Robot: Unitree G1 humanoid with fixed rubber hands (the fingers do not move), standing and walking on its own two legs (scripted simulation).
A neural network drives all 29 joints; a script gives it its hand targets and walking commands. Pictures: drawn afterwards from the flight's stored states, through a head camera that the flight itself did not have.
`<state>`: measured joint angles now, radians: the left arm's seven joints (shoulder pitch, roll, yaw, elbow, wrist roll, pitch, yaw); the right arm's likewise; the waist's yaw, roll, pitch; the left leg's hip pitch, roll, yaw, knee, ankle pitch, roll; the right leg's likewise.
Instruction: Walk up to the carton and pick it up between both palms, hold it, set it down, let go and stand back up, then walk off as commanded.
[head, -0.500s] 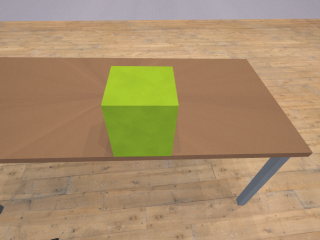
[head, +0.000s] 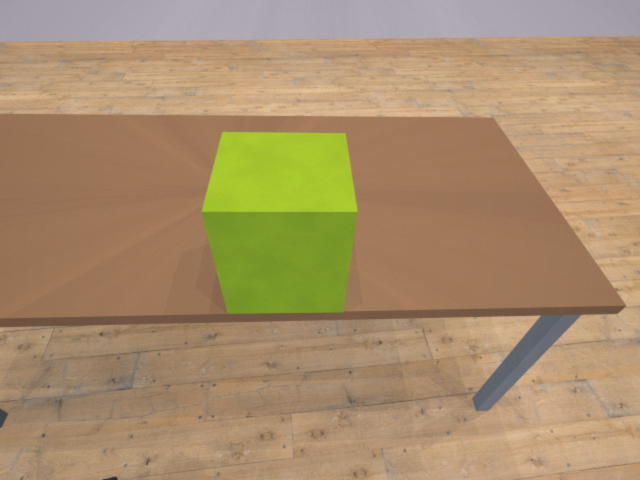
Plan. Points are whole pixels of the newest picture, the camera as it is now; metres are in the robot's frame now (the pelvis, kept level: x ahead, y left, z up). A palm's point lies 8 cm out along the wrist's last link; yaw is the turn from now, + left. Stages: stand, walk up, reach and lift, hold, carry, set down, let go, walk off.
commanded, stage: walk up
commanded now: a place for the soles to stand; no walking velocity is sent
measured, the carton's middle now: (285, 225) +0.53 +0.08 +0.00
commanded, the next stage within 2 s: none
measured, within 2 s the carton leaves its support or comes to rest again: neither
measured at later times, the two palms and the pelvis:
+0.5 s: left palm out of the picture +0.07 +0.35 -0.11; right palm out of the picture +0.10 -0.29 -0.10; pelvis +0.03 +0.04 +0.00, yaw +1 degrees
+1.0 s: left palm (52, 445) +0.21 +0.38 -0.13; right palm out of the picture +0.11 -0.25 -0.09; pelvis +0.09 +0.06 -0.01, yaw +2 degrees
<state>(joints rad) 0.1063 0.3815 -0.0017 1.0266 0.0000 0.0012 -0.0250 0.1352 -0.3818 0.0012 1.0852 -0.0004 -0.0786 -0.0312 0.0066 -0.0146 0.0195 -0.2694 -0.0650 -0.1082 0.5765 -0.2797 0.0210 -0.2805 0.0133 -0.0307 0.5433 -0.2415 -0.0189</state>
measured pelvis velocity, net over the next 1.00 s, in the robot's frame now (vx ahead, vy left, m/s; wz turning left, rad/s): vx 0.09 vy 0.06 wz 0.04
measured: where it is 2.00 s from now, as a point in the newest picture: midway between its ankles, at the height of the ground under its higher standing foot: outside the picture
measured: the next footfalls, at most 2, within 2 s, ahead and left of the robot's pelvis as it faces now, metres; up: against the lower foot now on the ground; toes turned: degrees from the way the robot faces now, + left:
left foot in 0.58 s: +0.13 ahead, +0.18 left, +0.00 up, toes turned -3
right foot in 1.02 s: +0.20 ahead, -0.04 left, +0.00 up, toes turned +2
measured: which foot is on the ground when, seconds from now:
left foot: down 0.00-0.30, up 0.32-0.56, down 0.58-1.00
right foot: down 0.00-0.58, up 0.60-1.00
